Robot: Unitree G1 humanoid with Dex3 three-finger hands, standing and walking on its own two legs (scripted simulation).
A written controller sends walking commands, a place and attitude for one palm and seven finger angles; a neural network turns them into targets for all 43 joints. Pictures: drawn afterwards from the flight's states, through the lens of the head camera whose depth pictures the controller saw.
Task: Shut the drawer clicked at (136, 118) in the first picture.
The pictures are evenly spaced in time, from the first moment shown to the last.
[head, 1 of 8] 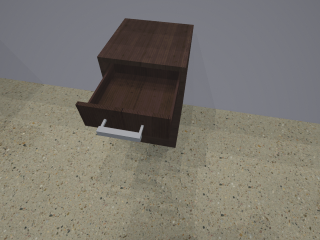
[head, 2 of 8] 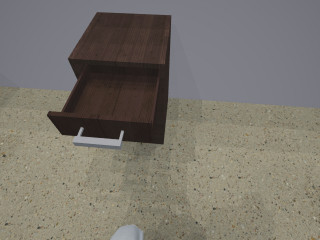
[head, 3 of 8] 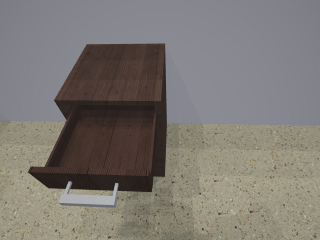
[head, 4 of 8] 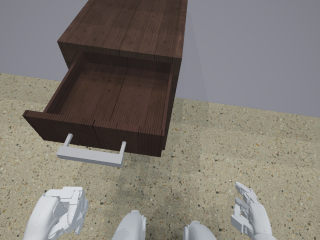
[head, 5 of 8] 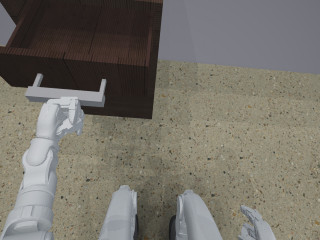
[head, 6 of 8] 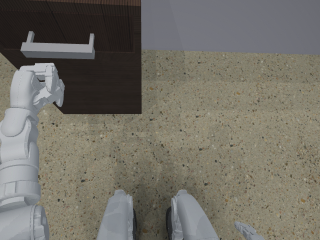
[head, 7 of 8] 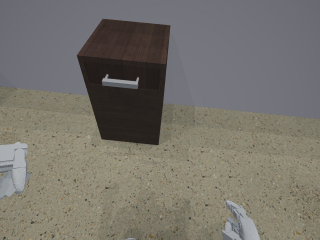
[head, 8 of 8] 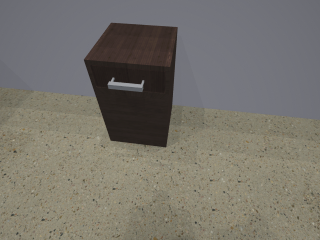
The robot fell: no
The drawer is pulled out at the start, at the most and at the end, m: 0.30 0.30 0.00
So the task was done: yes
